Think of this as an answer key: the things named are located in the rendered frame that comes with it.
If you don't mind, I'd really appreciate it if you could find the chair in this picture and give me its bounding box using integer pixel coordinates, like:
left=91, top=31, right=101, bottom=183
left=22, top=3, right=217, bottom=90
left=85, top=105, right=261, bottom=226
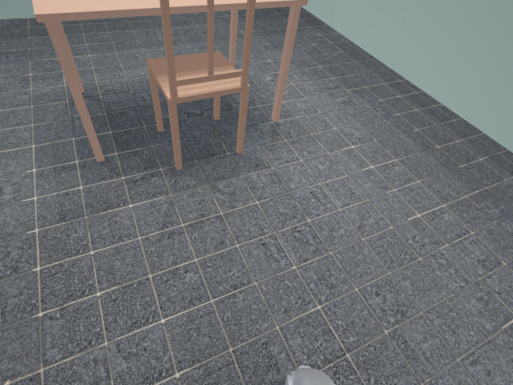
left=146, top=0, right=256, bottom=170

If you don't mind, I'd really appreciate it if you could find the table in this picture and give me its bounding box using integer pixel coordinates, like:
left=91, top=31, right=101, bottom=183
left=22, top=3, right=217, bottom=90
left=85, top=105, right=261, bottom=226
left=32, top=0, right=308, bottom=162

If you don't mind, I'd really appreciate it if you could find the robot right thigh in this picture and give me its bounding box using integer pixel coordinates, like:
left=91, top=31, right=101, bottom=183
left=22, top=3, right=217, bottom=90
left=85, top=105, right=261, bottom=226
left=285, top=367, right=335, bottom=385

